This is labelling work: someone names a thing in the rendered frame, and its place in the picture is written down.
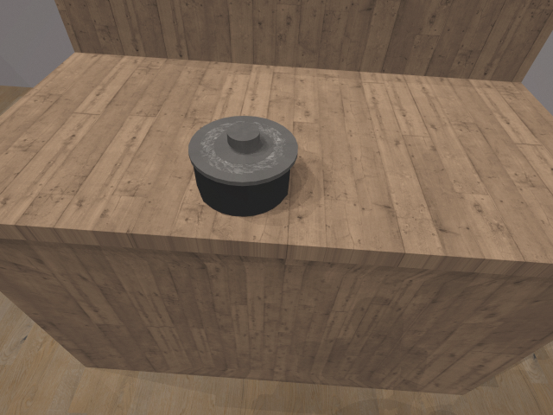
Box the lid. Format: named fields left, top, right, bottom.
left=188, top=116, right=298, bottom=186

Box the knob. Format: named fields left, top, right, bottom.
left=227, top=122, right=260, bottom=150

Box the pot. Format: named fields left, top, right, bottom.
left=194, top=167, right=290, bottom=217

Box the table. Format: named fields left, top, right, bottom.
left=0, top=0, right=553, bottom=395

